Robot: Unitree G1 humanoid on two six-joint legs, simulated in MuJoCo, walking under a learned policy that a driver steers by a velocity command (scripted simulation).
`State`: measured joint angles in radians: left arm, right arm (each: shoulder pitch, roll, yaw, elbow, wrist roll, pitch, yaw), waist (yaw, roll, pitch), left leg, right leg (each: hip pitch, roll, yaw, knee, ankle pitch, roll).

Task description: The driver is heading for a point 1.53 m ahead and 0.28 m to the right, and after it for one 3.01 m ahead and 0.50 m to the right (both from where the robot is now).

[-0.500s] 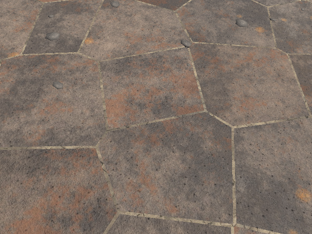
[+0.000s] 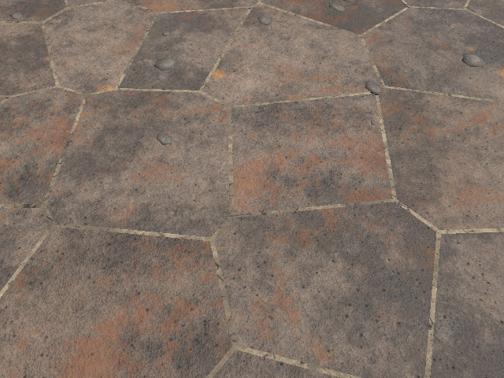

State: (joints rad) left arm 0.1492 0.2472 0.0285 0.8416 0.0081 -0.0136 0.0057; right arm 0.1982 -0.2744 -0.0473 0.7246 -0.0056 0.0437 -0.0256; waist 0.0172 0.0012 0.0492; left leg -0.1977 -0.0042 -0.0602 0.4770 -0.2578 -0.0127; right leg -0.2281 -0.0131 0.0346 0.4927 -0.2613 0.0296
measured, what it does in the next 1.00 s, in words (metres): lifts its left foot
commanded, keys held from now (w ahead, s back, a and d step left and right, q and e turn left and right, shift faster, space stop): no key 0.68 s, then w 0.32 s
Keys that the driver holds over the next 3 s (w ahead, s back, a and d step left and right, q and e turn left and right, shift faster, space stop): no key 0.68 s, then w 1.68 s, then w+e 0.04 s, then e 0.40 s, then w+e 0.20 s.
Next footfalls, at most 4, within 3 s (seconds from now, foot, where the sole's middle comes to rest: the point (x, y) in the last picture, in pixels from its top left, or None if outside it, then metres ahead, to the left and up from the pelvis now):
1.38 left None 0.43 0.11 -0.77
1.90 right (315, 292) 0.73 -0.14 -0.77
2.46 left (238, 204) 1.05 0.09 -0.77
2.98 right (313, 209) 1.03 -0.15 -0.77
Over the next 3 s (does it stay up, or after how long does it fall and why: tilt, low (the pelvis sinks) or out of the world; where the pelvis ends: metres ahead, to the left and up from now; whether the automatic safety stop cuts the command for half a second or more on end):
stays up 1.01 -0.04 -0.01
